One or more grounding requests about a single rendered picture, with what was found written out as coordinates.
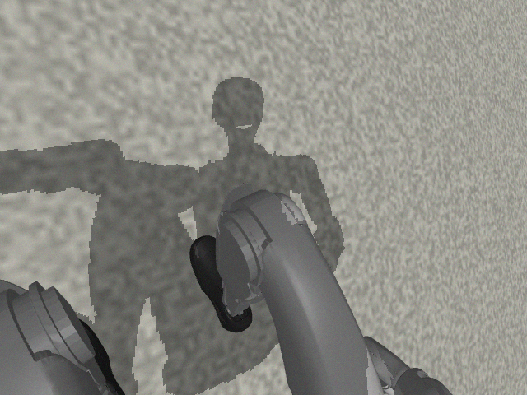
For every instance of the right robot hand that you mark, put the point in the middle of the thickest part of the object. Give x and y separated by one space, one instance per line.
388 366

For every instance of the left robot foot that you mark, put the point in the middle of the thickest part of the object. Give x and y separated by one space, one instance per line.
103 361

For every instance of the right robot arm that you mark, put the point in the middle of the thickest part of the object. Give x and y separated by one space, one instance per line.
415 381

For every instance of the right robot foot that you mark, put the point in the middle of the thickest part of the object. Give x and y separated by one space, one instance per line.
203 260

